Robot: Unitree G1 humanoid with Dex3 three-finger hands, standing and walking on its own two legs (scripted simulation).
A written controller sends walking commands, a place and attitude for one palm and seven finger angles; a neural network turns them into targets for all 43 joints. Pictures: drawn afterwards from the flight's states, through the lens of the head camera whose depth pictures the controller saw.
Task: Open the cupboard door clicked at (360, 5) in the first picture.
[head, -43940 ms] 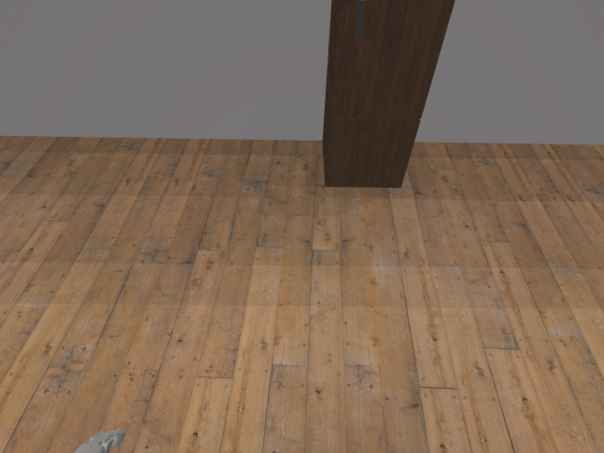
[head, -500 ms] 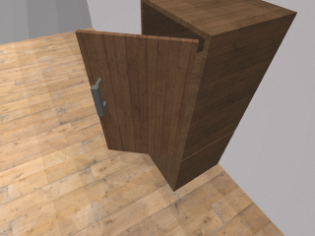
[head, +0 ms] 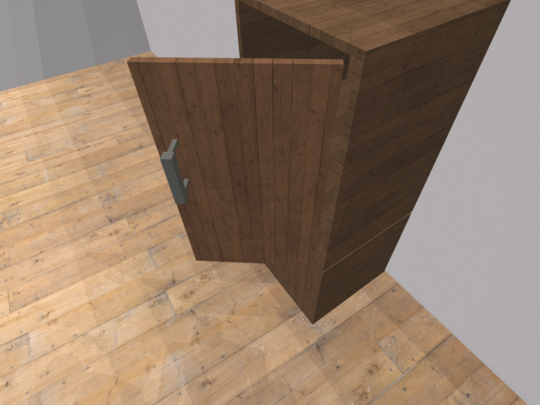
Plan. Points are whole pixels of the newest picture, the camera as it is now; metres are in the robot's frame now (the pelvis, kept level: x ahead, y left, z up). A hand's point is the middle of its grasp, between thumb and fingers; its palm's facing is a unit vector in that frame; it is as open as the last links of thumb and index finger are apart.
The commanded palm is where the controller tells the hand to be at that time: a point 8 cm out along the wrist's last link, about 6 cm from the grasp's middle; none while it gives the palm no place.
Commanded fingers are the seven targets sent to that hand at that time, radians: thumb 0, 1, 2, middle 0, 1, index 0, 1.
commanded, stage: raise the hand with hooked fingers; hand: left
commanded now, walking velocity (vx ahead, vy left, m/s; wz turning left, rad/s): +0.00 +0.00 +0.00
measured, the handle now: (177, 172) +0.53 +0.22 +0.03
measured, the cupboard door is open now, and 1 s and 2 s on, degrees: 52 52 52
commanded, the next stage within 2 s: none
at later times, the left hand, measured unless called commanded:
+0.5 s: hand (174, 376) +0.17 +0.16 -0.04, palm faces -0.02 -1.00 -0.01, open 8.4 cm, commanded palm +0.14 +0.23 -0.04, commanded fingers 0.00 0.41 0.69 -0.23 -0.62 -0.23 -0.62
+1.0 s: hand (123, 337) +0.21 +0.23 +0.01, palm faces +0.10 -0.99 -0.07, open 11.4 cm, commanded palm +0.18 +0.27 +0.00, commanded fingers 0.00 -0.17 0.44 -0.28 -0.99 -0.28 -0.99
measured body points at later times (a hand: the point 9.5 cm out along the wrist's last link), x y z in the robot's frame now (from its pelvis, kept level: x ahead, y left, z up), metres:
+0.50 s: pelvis +0.01 -0.02 -0.05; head +0.05 +0.00 +0.39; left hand +0.17 +0.21 -0.04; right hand +0.26 -0.28 -0.06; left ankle -0.01 +0.09 -0.74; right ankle +0.02 -0.12 -0.74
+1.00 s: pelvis -0.01 -0.02 -0.06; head +0.04 -0.02 +0.39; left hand +0.20 +0.28 +0.01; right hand +0.12 -0.26 -0.15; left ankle -0.01 +0.09 -0.74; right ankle +0.02 -0.12 -0.74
